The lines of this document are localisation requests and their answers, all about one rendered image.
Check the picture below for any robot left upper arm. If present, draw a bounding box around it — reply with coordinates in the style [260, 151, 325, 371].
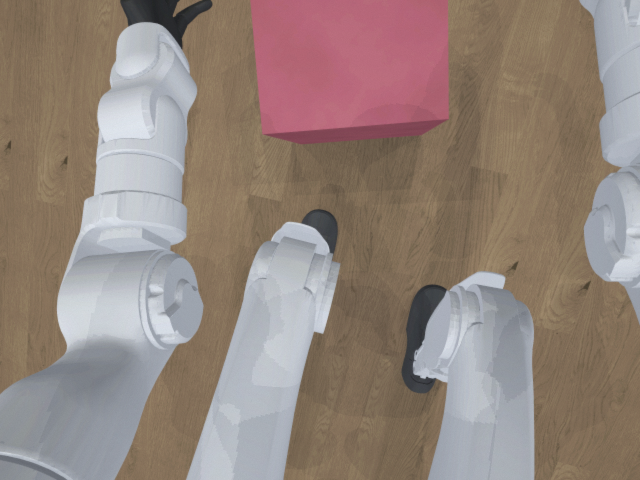
[0, 249, 203, 480]

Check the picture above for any robot left hand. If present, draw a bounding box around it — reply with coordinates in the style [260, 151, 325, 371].
[120, 0, 212, 49]

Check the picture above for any right robot thigh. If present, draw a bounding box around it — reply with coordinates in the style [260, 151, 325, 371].
[428, 284, 534, 480]

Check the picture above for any robot right forearm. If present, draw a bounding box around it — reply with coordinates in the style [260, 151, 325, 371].
[579, 0, 640, 167]

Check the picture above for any carton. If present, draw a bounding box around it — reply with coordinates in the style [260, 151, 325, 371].
[250, 0, 449, 144]

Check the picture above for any robot left forearm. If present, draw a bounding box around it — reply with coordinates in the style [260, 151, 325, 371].
[57, 22, 197, 336]

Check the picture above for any robot right upper arm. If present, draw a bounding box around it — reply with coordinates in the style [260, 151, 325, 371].
[584, 163, 640, 324]

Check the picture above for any robot left shin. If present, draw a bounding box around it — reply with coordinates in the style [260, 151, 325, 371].
[244, 222, 330, 297]

